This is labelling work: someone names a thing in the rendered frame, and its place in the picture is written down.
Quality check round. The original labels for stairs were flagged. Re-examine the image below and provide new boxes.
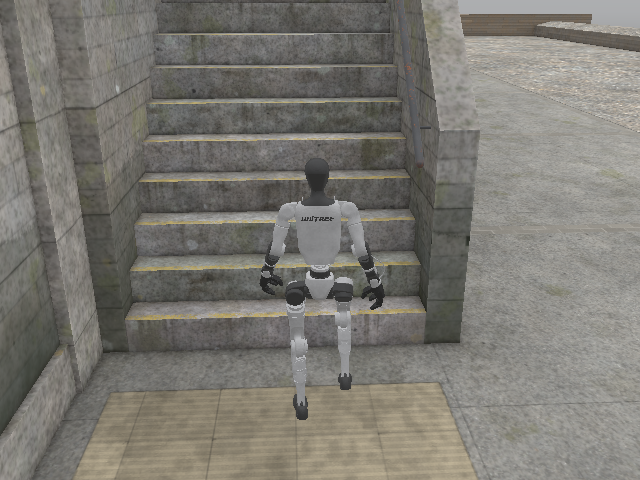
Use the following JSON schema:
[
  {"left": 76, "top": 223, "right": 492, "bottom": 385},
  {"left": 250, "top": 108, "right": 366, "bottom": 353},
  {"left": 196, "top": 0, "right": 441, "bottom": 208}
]
[{"left": 124, "top": 0, "right": 426, "bottom": 352}]

